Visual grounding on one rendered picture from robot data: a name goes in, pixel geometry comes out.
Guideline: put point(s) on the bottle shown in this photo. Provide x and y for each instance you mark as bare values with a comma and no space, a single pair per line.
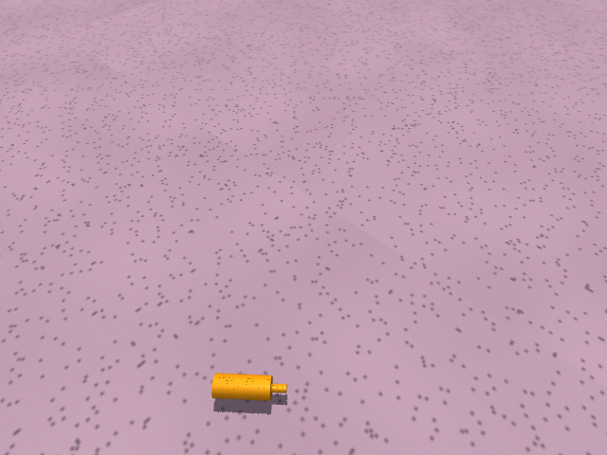
244,386

